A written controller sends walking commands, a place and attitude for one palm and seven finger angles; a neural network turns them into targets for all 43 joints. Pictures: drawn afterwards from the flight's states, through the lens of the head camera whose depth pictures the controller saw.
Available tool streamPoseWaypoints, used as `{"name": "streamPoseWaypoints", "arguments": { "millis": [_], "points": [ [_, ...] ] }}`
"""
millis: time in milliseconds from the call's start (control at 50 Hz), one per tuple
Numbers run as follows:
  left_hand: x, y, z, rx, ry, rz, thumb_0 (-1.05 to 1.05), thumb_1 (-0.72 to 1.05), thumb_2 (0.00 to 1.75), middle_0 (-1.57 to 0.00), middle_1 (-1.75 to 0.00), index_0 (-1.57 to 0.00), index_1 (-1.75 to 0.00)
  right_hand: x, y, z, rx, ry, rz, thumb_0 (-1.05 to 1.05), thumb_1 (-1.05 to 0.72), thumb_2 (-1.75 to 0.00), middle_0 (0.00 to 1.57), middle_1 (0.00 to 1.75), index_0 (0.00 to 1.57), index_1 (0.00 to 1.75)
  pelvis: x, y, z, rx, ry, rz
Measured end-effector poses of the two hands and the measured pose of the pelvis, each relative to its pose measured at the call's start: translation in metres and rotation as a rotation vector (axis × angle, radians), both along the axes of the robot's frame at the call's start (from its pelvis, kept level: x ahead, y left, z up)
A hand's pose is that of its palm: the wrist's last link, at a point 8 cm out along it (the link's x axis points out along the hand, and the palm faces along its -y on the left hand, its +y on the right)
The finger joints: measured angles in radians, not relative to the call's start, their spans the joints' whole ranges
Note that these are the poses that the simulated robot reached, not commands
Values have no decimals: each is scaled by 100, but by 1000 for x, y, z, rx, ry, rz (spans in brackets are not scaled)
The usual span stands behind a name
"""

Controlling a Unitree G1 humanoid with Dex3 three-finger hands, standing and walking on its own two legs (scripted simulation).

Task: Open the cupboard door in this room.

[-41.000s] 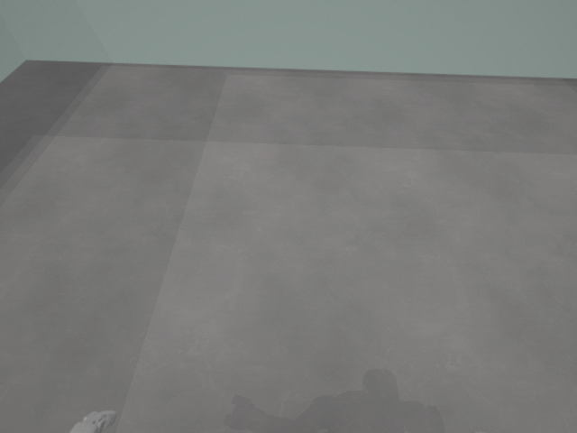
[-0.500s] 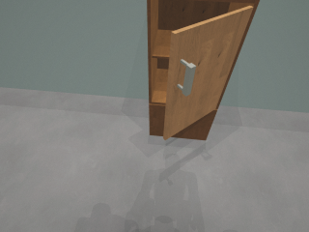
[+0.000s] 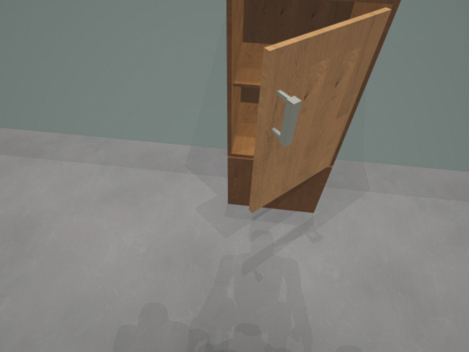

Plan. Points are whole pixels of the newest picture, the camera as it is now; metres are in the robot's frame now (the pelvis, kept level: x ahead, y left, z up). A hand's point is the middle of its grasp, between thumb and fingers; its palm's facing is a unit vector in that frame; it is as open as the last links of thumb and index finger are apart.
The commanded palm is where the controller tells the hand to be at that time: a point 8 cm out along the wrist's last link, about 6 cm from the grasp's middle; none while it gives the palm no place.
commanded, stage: look to check the result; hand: left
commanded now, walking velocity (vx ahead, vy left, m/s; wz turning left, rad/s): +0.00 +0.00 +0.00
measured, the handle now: (283, 118) +0.63 -0.08 +0.04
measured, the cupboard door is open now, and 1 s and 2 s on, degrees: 42 42 42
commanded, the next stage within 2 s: walk to a spot facing it in 0.02 s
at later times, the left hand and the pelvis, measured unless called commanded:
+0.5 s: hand out of the picture +0.03 +0.19 -0.18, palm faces -0.09 -0.97 -0.22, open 7.4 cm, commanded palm none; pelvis -0.01 -0.01 -0.01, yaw -9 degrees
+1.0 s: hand out of the picture +0.13 +0.18 -0.18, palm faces -0.34 -0.91 -0.23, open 7.4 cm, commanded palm none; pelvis +0.01 +0.01 -0.01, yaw -25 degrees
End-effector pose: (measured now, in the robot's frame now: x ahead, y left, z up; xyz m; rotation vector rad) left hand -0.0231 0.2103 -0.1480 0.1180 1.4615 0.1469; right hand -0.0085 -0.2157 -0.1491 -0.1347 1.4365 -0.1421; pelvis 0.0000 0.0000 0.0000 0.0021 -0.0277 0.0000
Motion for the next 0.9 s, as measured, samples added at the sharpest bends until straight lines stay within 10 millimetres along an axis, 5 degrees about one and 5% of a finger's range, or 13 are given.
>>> {"name": "streamPoseWaypoints", "arguments": {
  "millis": [360, 500, 620, 760, 900],
  "points": [
    [18, 12, -4, 12, 16, -44, 0, 91, 89, -20, -30, -20, -30, 3, -10, -2, -35, -24, -76, 0, -91, -90, 20, 30, 20, 30, 0, 0, -5, -4, 13, -72],
    [52, 24, -4, 56, -24, -126, 1, 91, 89, -20, -30, -20, -30, -2, -28, -8, -59, -70, -139, 0, -91, -89, 20, 30, 20, 30, -7, -6, -13, 18, 29, -151],
    [90, 15, 6, 112, -119, -206, 1, 91, 89, -20, -30, -20, -30, -5, -54, -19, -50, -96, -186, 0, -91, -89, 20, 30, 20, 30, -11, -21, -18, 20, 28, -204],
    [111, 4, 20, 115, -136, -280, 0, 91, 89, -20, -30, -20, -30, 20, -74, 2, -79, -188, -241, 1, -91, -90, 20, 30, 20, 30, -9, -25, -4, 39, 38, -291],
    [133, 5, 15, 79, -130, -355, 1, 91, 89, -20, -30, -20, -30, 50, -72, 20, -118, -309, -286, 0, -91, -90, 20, 30, 20, 30, -1, -12, -2, 38, 45, -377]
  ]
}}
